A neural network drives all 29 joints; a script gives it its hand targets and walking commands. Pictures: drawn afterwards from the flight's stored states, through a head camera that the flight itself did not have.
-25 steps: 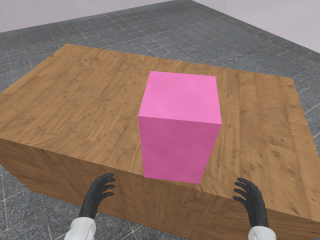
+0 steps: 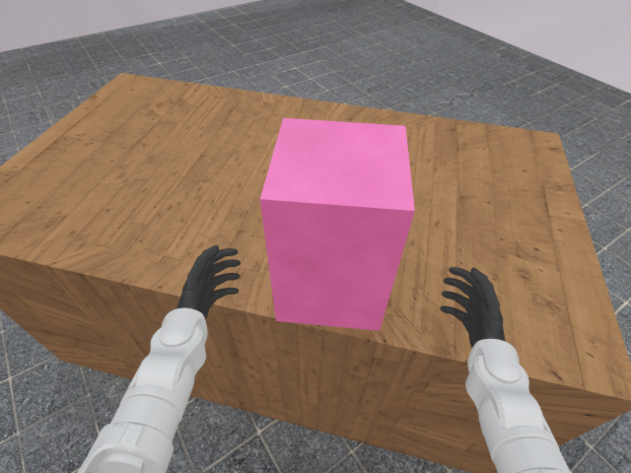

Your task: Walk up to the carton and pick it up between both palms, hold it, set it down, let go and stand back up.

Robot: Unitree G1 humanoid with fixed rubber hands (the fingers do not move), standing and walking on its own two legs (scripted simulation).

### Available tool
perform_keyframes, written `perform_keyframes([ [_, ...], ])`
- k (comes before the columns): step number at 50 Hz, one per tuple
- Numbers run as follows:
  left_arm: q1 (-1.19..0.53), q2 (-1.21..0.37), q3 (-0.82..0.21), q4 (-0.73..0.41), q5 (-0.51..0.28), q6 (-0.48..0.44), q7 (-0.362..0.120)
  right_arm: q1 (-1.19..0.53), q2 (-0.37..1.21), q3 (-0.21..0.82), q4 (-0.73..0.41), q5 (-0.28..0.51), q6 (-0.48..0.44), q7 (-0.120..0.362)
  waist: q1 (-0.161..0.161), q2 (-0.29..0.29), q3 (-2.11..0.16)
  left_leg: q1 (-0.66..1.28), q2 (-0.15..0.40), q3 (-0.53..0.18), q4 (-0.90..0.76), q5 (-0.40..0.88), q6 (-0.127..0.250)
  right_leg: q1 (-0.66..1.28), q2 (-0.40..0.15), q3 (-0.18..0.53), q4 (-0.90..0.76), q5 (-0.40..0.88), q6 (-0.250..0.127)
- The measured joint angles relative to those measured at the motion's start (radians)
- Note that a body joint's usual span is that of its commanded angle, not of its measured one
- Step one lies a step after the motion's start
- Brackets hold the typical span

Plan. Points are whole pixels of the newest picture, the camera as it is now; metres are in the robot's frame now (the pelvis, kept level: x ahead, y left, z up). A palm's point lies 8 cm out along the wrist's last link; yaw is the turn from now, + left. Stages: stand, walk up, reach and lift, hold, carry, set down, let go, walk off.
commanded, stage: reach and lift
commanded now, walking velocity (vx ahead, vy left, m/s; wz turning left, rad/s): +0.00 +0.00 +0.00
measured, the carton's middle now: (334, 232) +0.47 +0.02 +0.01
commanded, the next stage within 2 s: none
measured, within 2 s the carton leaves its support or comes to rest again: neither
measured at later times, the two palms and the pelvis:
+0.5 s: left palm (195, 238) +0.37 +0.21 +0.09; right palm (470, 262) +0.37 -0.16 +0.07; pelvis +0.02 +0.00 +0.00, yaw +1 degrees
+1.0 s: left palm (209, 165) +0.44 +0.20 +0.16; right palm (497, 200) +0.43 -0.19 +0.14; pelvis +0.02 +0.00 +0.01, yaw -1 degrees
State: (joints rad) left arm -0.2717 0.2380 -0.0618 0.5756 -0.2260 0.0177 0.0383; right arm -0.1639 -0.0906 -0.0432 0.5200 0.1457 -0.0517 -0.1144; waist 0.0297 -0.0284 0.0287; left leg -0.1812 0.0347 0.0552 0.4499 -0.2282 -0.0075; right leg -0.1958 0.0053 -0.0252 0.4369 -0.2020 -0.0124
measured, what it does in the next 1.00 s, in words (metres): stands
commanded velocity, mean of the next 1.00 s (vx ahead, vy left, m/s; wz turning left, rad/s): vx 0.00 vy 0.00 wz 0.00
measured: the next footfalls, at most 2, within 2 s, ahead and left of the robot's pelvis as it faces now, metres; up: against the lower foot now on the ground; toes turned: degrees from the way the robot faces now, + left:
none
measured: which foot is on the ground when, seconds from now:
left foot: down 0.00-1.00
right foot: down 0.00-1.00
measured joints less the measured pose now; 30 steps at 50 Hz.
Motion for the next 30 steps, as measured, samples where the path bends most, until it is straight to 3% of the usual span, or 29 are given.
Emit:
perform_keyframes([
  [7,-0.132,0.007,0.057,0.006,0.01,0.101,-0.001,-0.143,-0.037,-0.022,0.014,0.021,0.11,-0.023,0.01,-0.004,-0.023,-0.041,-0.001,0.0,-0.013,0.018,-0.001,-0.043,0.0,0.003,-0.01,0.016,-0.001],
  [15,-0.16,0.021,0.089,-0.014,0.033,0.183,-0.031,-0.198,-0.03,0.009,0.017,0.051,0.165,-0.05,-0.009,0.004,-0.036,-0.031,0.001,-0.018,-0.021,0.008,-0.003,-0.013,0.004,-0.013,-0.046,0.016,0.0],
  [30,-0.201,0.019,0.104,-0.239,0.042,0.404,-0.02,-0.245,-0.092,0.042,-0.091,0.126,0.23,-0.077,-0.019,0.031,-0.022,-0.027,0.015,-0.017,-0.024,-0.017,0.0,0.021,0.022,-0.004,-0.122,0.034,0.006],
])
